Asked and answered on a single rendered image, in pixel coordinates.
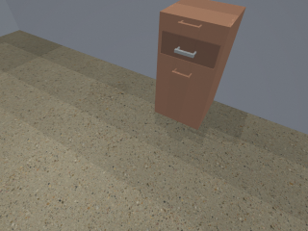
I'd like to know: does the drawer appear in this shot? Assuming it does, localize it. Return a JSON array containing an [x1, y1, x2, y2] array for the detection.
[[161, 30, 221, 68]]

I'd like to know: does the handle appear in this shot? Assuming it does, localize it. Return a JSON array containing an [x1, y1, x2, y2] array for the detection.
[[171, 70, 191, 80], [177, 21, 200, 32], [174, 46, 196, 58]]

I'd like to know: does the cabinet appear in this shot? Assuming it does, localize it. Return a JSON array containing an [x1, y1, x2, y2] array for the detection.
[[154, 0, 246, 130]]

